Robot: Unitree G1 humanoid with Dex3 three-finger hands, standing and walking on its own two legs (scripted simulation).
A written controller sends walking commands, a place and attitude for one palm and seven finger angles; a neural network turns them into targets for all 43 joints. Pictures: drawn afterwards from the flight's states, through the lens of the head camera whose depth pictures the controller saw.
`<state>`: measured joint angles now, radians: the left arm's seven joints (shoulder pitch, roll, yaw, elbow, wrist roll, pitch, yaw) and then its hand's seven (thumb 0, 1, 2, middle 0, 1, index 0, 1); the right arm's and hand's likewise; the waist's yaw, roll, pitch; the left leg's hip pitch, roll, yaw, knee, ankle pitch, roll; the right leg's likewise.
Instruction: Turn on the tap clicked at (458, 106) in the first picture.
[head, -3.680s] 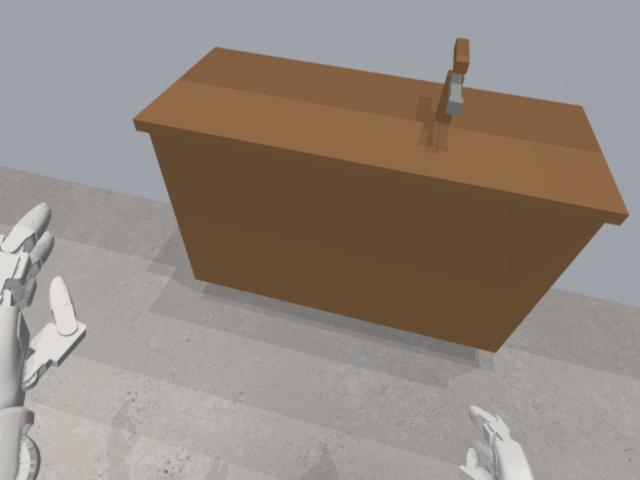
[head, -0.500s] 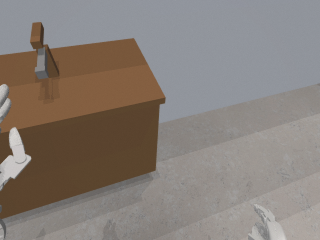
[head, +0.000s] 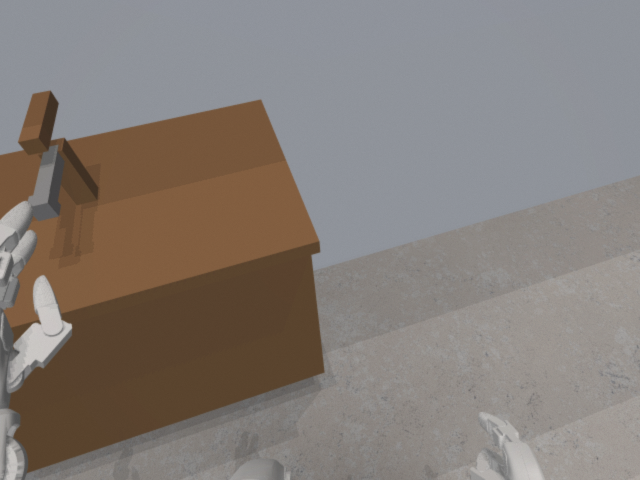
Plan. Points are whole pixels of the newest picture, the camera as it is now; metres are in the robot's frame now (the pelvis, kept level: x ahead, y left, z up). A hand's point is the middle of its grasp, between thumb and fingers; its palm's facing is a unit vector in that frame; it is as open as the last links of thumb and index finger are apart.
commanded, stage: come to a stop and stand still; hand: left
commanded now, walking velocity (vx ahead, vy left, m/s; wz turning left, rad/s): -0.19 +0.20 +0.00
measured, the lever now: (44, 206) +0.44 +0.43 +0.09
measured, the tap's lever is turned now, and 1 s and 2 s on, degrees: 0 0 0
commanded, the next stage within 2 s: look again from close up in 1.92 s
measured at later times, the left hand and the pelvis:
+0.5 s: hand (34, 296) +0.24 +0.27 +0.18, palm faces +0.36 -0.87 -0.35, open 7.4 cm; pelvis +0.01 +0.04 +0.01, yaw -2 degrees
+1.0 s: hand (38, 384) +0.17 +0.24 +0.17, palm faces +0.37 -0.86 -0.35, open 7.4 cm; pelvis -0.05 +0.00 +0.00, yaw -2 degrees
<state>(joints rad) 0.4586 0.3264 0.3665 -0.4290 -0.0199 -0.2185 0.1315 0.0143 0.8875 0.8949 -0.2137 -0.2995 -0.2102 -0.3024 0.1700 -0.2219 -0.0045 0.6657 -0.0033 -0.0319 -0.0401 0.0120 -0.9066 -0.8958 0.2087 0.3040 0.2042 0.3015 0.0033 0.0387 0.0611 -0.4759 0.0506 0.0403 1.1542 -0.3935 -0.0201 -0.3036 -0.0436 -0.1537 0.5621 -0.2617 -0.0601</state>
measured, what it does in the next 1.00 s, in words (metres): steps on the spot: left foot, then right foot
